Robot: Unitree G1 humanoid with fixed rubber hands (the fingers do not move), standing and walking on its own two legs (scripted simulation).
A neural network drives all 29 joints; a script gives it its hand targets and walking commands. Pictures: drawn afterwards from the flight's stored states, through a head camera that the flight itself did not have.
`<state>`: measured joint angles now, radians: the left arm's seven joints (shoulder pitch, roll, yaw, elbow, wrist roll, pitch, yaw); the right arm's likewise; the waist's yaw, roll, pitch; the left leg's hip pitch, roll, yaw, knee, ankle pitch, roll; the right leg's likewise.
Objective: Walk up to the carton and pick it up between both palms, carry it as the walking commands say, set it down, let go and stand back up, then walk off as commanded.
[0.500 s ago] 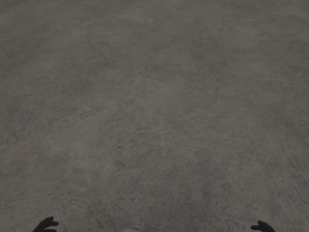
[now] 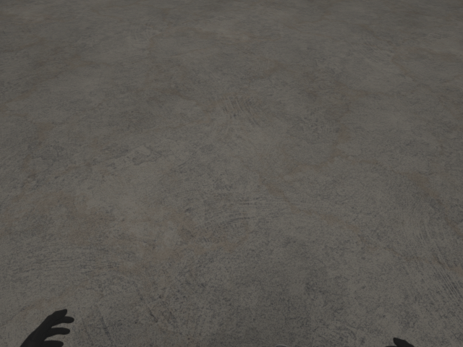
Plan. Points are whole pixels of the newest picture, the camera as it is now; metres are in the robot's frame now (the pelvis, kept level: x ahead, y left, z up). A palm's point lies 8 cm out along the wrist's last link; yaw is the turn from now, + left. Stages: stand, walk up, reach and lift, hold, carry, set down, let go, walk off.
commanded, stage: walk up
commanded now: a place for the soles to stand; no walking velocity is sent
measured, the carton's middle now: out of the picture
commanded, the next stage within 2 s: none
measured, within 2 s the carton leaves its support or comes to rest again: neither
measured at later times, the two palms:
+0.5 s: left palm out of the picture +0.07 +0.30 -0.03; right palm out of the picture +0.06 -0.31 -0.11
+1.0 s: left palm out of the picture -0.02 +0.34 -0.08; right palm out of the picture +0.04 -0.30 -0.07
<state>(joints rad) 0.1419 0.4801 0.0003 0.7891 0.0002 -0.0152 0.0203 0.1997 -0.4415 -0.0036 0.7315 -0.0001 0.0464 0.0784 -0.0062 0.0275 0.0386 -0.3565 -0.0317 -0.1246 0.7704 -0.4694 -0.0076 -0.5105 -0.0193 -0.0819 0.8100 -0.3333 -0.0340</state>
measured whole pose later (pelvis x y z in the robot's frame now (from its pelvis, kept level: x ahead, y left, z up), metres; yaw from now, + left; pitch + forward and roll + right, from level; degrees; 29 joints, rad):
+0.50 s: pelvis -0.06 -0.02 +0.01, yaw +0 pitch +1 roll +1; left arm 0.14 0.41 0.00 0.82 0.00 -0.04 0.01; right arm 0.20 -0.44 0.00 0.73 0.00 0.05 0.06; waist 0.00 0.10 0.04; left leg -0.54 -0.04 -0.16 1.01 -0.36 -0.03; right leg -0.40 0.00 -0.08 0.66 -0.29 -0.08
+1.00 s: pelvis -0.12 +0.00 +0.01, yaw +7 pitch +2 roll +1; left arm 0.11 0.47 0.00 0.84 0.00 -0.01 0.00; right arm 0.20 -0.44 0.00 0.73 0.00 0.05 0.06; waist 0.00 -0.03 0.04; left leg -0.41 -0.05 -0.12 0.70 -0.32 -0.02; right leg -0.47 -0.02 -0.12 0.89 -0.38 -0.02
